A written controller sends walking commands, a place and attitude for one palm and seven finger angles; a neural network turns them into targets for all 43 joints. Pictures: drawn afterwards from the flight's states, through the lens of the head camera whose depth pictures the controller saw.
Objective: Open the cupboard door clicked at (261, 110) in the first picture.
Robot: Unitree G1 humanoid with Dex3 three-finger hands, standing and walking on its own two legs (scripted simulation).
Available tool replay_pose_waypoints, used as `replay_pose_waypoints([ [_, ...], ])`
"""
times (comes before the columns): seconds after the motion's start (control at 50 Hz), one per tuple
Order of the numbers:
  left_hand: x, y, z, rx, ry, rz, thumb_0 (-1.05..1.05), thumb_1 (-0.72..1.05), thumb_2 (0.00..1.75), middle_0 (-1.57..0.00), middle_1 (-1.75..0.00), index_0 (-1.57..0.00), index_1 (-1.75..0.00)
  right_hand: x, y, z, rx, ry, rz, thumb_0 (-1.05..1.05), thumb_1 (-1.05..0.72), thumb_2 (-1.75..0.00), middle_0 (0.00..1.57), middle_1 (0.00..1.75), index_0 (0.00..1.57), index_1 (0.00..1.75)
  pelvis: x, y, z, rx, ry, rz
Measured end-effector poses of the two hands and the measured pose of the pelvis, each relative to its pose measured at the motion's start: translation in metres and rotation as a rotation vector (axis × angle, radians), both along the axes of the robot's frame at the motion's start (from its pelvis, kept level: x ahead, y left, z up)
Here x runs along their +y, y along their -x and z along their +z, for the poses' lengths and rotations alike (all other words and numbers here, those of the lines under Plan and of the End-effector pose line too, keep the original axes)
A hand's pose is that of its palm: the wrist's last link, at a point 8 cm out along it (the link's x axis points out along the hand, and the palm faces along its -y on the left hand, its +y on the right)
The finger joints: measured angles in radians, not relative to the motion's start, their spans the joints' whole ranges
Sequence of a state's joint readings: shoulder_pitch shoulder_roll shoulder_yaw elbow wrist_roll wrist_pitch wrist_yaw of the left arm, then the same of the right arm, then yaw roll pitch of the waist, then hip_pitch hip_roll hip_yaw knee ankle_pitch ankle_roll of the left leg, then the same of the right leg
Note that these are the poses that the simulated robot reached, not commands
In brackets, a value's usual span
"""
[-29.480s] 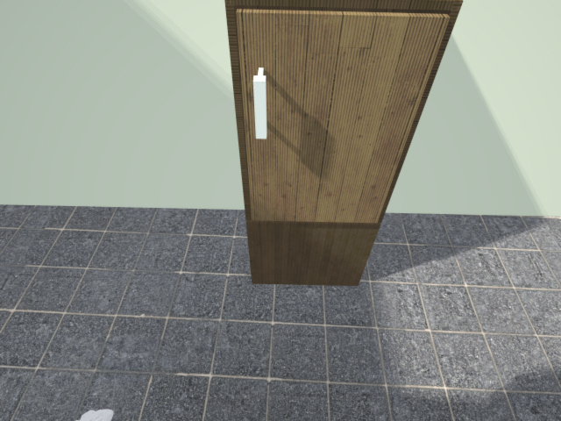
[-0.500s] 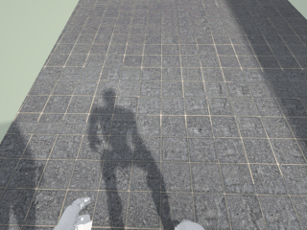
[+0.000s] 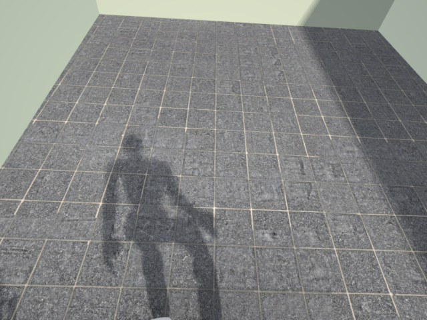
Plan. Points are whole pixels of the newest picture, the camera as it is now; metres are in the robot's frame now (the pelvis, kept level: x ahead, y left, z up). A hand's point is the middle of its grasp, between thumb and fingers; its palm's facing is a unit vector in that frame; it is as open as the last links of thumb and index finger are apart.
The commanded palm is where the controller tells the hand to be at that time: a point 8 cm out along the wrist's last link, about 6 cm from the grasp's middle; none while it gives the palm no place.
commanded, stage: walk to a spot facing it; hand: left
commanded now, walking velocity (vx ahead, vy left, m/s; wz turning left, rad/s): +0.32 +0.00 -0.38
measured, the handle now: out of the picture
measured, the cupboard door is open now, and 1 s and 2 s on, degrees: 41 41 41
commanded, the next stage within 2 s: turn to face it in 0.12 s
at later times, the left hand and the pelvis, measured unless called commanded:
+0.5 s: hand (170, 243) +0.31 +0.12 -0.15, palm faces +0.02 -0.98 -0.21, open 7.2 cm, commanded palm none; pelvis +0.21 -0.06 +0.01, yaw +1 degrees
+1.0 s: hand (153, 230) +0.33 +0.17 -0.15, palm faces +0.28 -0.92 -0.26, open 7.4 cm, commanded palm none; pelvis +0.29 -0.06 +0.01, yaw +16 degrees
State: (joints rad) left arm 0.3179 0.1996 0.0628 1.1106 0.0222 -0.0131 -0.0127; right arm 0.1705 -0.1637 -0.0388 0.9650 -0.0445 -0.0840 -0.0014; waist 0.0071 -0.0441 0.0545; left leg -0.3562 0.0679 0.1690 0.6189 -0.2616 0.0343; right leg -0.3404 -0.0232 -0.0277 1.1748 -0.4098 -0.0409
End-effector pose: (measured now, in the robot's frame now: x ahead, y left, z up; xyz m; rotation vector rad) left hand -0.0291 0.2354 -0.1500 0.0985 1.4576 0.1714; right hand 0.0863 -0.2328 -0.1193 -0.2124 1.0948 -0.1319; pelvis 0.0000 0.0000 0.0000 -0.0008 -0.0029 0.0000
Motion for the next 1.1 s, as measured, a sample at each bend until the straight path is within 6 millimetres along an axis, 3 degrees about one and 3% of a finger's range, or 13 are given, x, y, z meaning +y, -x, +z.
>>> replay_pose_waypoints([
  [0.14, -0.008, -0.128, 0.024, -0.14, -0.005, -0.074, 0.01, 0.93, 0.9, -0.2, -0.3, -0.2, -0.3, -0.002, 0.018, 0.001, 0.186, -0.029, -0.112, 0.0, -0.93, -0.9, 0.2, 0.3, 0.21, 0.3, -0.003, -0.062, 0.018, 0.009, -0.007, -0.052],
  [0.26, -0.026, -0.24, 0.03, -0.21, -0.044, -0.197, 0.01, 0.93, 0.9, -0.2, -0.3, -0.2, -0.3, -0.015, 0.034, -0.015, 0.351, -0.083, -0.228, 0.0, -0.92, -0.9, 0.2, 0.3, 0.21, 0.3, -0.026, -0.12, 0.009, 0.007, -0.02, -0.103],
  [0.32, -0.041, -0.287, 0.023, -0.28, -0.074, -0.221, 0.0, 0.92, 0.9, -0.2, -0.3, -0.2, -0.3, -0.025, 0.032, -0.03, 0.434, -0.11, -0.254, 0.0, -0.91, -0.9, 0.2, 0.3, 0.2, 0.3, -0.044, -0.15, -0.005, 0.004, -0.031, -0.092],
  [0.36, -0.05, -0.304, 0.024, -0.301, -0.074, -0.208, 0.0, 0.92, 0.9, -0.2, -0.3, -0.2, -0.3, -0.031, 0.018, -0.031, 0.47, -0.109, -0.253, 0.01, -0.91, -0.9, 0.2, 0.3, 0.2, 0.3, -0.049, -0.164, -0.004, -0.004, -0.015, -0.073],
  [0.46, -0.07, -0.32, 0.028, -0.292, -0.043, -0.138, -0.01, 0.92, 0.9, -0.2, -0.3, -0.2, -0.3, -0.044, -0.053, -0.016, 0.414, -0.083, -0.2, 0.01, -0.91, -0.9, 0.2, 0.3, 0.2, 0.3, -0.056, -0.196, 0.01, 0.005, -0.005, -0.011],
  [0.58, -0.056, -0.331, 0.02, -0.282, -0.037, -0.04, -0.02, 0.95, 0.9, -0.2, -0.3, -0.2, -0.3, -0.045, -0.158, -0.007, 0.283, -0.04, -0.071, 0.01, -0.91, -0.9, 0.2, 0.3, 0.2, 0.3, -0.053, -0.227, 0.011, 0.012, 0.007, 0.069],
  [0.7, -0.029, -0.325, -0.009, -0.209, -0.027, 0.043, -0.01, 0.93, 0.9, -0.2, -0.3, -0.2, -0.3, -0.045, -0.248, -0.009, 0.143, 0.045, 0.039, 0.01, -0.92, -0.9, 0.2, 0.3, 0.2, 0.3, -0.034, -0.255, -0.01, 0.014, 0.028, 0.128],
  [0.78, -0.017, -0.328, -0.001, -0.184, -0.05, 0.081, 0.0, 0.92, 0.9, -0.2, -0.3, -0.2, -0.3, -0.043, -0.283, 0.002, 0.104, 0.071, 0.089, 0.01, -0.91, -0.9, 0.2, 0.3, 0.2, 0.3, -0.033, -0.265, -0.002, 0.034, 0.028, 0.162],
  [0.9, -0.014, -0.338, 0.022, -0.225, -0.095, 0.136, 0.0, 0.91, 0.9, -0.2, -0.3, -0.2, -0.3, -0.045, -0.317, 0.008, 0.104, 0.06, 0.17, 0.0, -0.91, -0.9, 0.2, 0.3, 0.2, 0.3, -0.043, -0.278, 0.01, 0.042, 0.032, 0.222],
  [1.02, -0.031, -0.342, 0.033, -0.266, -0.151, 0.185, 0.0, 0.91, 0.9, -0.2, -0.3, -0.2, -0.3, -0.06, -0.346, -0.006, 0.123, 0.025, 0.228, 0.0, -0.9, -0.9, 0.21, 0.3, 0.21, 0.3, -0.068, -0.292, 0.006, 0.038, 0.024, 0.304],
  [1.1, -0.048, -0.328, 0.037, -0.268, -0.185, 0.228, 0.0, 0.91, 0.9, -0.2, -0.3, -0.2, -0.3, -0.069, -0.371, -0.016, 0.136, 0.011, 0.278, 0.01, -0.9, -0.9, 0.21, 0.3, 0.21, 0.3, -0.082, -0.298, 0.002, 0.027, 0.005, 0.362],
])
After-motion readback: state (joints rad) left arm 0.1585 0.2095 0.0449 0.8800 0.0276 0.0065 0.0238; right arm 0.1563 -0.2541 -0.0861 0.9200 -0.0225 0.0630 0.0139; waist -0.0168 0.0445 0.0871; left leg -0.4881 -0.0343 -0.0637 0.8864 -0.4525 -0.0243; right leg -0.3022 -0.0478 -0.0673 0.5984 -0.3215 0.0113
